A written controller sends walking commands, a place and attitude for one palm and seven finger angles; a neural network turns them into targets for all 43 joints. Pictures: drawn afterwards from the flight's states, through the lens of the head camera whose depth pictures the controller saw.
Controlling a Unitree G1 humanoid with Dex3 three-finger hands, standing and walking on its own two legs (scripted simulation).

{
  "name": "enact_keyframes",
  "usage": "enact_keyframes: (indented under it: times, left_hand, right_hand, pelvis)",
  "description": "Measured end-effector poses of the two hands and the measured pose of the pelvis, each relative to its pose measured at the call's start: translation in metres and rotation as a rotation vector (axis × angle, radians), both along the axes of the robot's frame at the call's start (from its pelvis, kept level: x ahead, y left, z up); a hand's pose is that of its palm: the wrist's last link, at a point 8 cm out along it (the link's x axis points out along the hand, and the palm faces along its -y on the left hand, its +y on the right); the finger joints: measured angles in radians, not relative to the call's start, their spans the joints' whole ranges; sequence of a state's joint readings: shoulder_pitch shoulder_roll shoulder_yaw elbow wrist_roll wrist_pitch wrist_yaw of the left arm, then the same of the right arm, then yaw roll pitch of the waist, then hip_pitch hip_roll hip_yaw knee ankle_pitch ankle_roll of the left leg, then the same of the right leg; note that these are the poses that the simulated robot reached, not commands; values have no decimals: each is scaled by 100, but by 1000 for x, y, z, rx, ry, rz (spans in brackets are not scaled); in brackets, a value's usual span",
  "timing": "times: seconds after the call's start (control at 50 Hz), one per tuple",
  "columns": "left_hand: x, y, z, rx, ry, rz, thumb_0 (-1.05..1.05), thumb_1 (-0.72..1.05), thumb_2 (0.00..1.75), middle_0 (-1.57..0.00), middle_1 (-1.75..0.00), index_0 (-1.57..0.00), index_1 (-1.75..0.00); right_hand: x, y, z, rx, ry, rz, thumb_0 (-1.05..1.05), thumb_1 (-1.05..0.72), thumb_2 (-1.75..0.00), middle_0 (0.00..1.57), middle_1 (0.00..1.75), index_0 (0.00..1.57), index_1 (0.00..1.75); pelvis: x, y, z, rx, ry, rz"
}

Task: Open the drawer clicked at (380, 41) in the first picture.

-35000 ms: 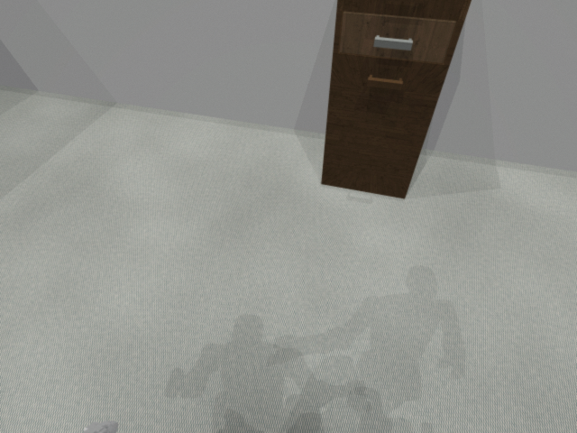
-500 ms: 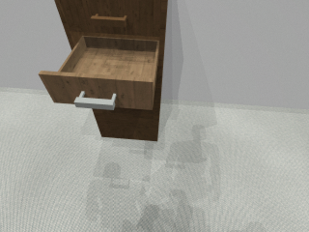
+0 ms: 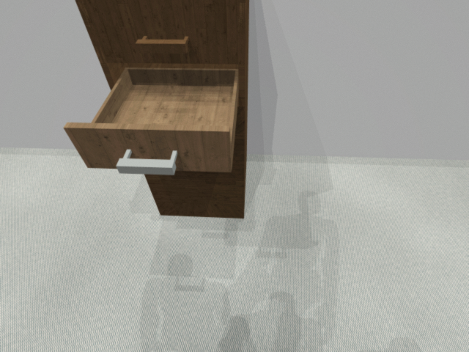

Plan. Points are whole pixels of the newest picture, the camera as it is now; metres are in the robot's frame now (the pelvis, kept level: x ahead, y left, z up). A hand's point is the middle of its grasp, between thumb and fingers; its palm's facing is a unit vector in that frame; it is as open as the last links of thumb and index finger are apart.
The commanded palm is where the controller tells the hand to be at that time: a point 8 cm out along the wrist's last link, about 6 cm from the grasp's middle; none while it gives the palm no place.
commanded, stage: let the arm hang, fingers relaxed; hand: left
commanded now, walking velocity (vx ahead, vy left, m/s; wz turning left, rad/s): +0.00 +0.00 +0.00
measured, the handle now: (149, 160) +0.53 +0.24 -0.01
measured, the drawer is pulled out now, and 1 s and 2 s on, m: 0.30 0.30 0.30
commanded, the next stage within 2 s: look to check the result in 0.28 s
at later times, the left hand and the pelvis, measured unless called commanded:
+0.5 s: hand out of the picture +0.00 +0.17 -0.17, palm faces +0.04 -0.98 -0.19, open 7.4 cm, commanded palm none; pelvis +0.01 +0.01 +0.00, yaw -1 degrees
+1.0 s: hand out of the picture +0.02 +0.17 -0.17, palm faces +0.04 -0.98 -0.21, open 7.3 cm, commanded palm none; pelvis +0.02 +0.00 +0.00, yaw +0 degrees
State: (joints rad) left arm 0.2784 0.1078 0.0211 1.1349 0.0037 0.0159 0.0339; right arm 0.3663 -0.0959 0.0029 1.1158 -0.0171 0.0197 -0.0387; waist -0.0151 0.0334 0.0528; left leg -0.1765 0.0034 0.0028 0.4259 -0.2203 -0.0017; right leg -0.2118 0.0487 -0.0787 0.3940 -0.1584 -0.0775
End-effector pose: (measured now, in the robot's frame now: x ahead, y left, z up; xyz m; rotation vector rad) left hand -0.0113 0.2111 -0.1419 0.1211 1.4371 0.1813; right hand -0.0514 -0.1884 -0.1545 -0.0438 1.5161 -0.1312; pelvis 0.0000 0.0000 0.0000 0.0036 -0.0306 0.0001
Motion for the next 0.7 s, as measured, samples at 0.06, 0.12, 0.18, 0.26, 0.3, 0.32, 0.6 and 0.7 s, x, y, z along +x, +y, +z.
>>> enact_keyframes:
  times: [0.06, 0.12, 0.18, 0.26, 0.3, 0.32, 0.6, 0.7]
  left_hand:
    - [4, 1, -1, 3, -6, -8, 1, 92, 89, -20, -30, -20, -30]
    - [6, 3, -1, 4, -16, -9, 1, 92, 89, -20, -30, -20, -30]
    - [8, 5, -1, 6, -23, -9, 1, 92, 89, -20, -30, -20, -30]
    - [9, 6, 0, 6, -24, -8, 0, 92, 89, -20, -30, -20, -30]
    - [9, 7, 0, 5, -22, -8, 0, 91, 89, -20, -30, -20, -30]
    - [9, 7, 0, 5, -20, -8, 0, 91, 89, -20, -30, -20, -30]
    - [14, 8, 1, 6, -2, -10, 0, 91, 89, -20, -30, -20, -30]
    - [18, 8, 2, 12, -7, -14, 0, 91, 89, -20, -30, -20, -30]
  right_hand:
    - [5, 3, 0, 1, -22, -10, 0, -91, -90, 20, 30, 20, 30]
    - [10, 4, 0, 0, -37, -13, 0, -91, -90, 20, 30, 20, 30]
    - [13, 3, 0, -4, -45, -13, 0, -91, -90, 20, 30, 20, 30]
    - [16, 2, 1, -12, -49, -11, 0, -91, -90, 20, 30, 20, 30]
    - [17, 0, 1, -16, -47, -9, 0, -91, -90, 20, 30, 20, 30]
    - [18, 0, 1, -18, -46, -9, 0, -91, -90, 20, 30, 20, 30]
    - [24, -5, 2, -29, -35, -3, 0, -91, -90, 20, 30, 20, 30]
    - [29, -6, 1, -25, -40, -1, 0, -91, -90, 20, 30, 20, 30]
  pelvis:
    - [1, 0, 0, 1, -2, -6]
    - [2, 1, 0, 1, -3, -7]
    - [3, 2, 0, 0, -3, -8]
    - [4, 3, 0, 1, -3, -8]
    - [5, 4, 1, 1, -3, -8]
    - [5, 4, 1, 1, -2, -8]
    - [12, 5, 1, 4, 0, -10]
    - [14, 4, 2, 4, -2, -10]
